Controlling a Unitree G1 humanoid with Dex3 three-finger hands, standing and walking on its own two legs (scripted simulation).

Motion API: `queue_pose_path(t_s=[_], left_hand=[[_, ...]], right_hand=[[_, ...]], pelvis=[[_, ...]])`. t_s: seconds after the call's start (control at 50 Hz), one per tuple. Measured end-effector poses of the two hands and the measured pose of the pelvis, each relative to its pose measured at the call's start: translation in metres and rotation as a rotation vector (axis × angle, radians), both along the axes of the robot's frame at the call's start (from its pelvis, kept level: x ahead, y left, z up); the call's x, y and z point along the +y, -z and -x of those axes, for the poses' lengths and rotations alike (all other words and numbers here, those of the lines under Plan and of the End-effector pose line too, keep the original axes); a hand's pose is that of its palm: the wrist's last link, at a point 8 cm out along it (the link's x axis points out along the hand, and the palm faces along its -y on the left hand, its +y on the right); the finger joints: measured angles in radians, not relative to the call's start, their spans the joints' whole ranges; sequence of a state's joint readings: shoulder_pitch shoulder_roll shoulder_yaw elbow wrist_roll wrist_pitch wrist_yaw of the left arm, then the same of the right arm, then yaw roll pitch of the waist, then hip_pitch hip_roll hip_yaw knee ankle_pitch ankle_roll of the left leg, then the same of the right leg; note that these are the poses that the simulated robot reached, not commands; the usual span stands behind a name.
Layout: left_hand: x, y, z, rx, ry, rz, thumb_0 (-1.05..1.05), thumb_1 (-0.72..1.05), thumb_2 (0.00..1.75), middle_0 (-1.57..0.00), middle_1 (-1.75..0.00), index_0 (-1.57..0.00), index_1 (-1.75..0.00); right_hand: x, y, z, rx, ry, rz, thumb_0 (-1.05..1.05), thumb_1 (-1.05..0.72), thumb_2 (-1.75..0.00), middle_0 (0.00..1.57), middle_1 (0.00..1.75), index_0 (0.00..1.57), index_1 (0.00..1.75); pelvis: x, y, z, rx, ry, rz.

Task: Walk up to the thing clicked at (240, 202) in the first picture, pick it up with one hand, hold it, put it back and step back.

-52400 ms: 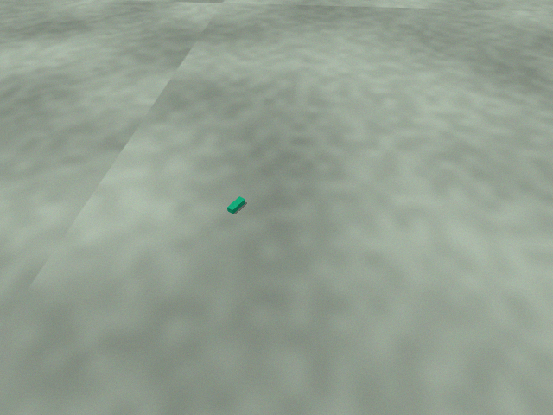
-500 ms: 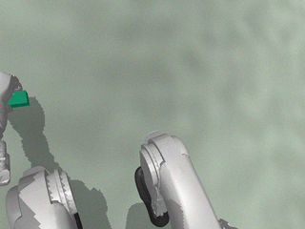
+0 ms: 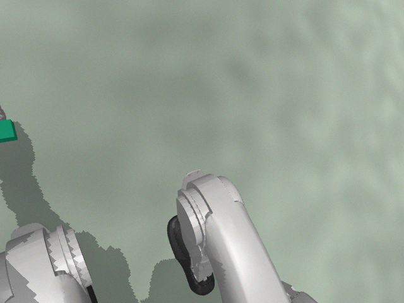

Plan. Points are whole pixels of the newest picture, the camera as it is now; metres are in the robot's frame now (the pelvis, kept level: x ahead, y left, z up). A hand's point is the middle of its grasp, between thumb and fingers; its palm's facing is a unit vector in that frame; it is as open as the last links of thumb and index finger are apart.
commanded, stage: rest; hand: left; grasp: from above
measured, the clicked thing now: out of the picture +0.49 +0.26 -0.28
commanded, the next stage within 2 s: open in 0.40 s
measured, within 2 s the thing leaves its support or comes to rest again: rests again in 0.04 s
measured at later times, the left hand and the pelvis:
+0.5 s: hand out of the picture +0.47 +0.26 -0.25, palm faces -0.46 -0.10 -0.88, open 6.5 cm; pelvis +0.00 +0.01 +0.00, yaw -2 degrees
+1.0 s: hand out of the picture +0.47 +0.26 -0.26, palm faces -0.47 -0.09 -0.88, open 9.4 cm; pelvis -0.01 +0.01 +0.00, yaw -2 degrees
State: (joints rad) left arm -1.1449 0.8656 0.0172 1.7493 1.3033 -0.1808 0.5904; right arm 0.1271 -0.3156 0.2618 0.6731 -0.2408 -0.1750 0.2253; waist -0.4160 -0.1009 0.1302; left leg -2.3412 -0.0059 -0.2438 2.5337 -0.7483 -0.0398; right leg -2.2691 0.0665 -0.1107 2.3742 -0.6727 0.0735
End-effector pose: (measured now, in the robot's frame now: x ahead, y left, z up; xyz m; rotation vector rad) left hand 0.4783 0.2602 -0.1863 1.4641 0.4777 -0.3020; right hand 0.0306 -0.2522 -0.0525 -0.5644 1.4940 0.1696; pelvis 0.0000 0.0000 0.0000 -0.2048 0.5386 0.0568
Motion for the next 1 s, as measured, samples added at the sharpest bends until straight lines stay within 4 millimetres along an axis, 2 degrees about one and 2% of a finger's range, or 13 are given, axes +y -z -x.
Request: queue_pose_path(t_s=[0.36, 0.58, 0.7, 1.0], left_hand=[[-0.001, 0.011, 0.0, -0.015, 0.004, 0.004, 0.0, 0.54, 0.0, -1.01, -0.13, -1.04, -0.09], [0.0, 0.011, -0.001, -0.016, -0.003, 0.009, 0.0, 0.52, 0.01, -1.02, -0.14, -1.05, -0.09], [0.0, 0.011, -0.001, -0.018, -0.006, 0.01, -0.01, 0.48, 0.1, -0.96, -0.24, -0.95, -0.17], [-0.002, 0.013, 0.002, -0.005, 0.006, -0.001, 0.0, 0.19, 0.39, -0.77, -0.53, -0.68, -0.43]], right_hand=[[0.006, -0.01, 0.011, 0.012, -0.023, 0.002, 0.0, -0.92, -0.9, 0.2, 0.3, 0.2, 0.3], [0.009, -0.014, 0.008, -0.004, -0.047, -0.005, 0.0, -0.92, -0.9, 0.2, 0.3, 0.2, 0.3], [0.01, -0.017, 0.008, -0.01, -0.057, -0.007, 0.0, -0.91, -0.9, 0.2, 0.3, 0.2, 0.3], [0.009, -0.02, 0.013, 0.003, -0.052, -0.002, 0.0, -0.91, -0.9, 0.2, 0.3, 0.2, 0.3]], pelvis=[[0.004, 0.001, 0.004, -0.021, 0.011, 0.022], [0.006, 0.0, 0.005, -0.031, 0.013, 0.033], [0.006, -0.001, 0.007, -0.037, 0.014, 0.035], [0.005, -0.004, 0.009, -0.038, 0.017, 0.032]])
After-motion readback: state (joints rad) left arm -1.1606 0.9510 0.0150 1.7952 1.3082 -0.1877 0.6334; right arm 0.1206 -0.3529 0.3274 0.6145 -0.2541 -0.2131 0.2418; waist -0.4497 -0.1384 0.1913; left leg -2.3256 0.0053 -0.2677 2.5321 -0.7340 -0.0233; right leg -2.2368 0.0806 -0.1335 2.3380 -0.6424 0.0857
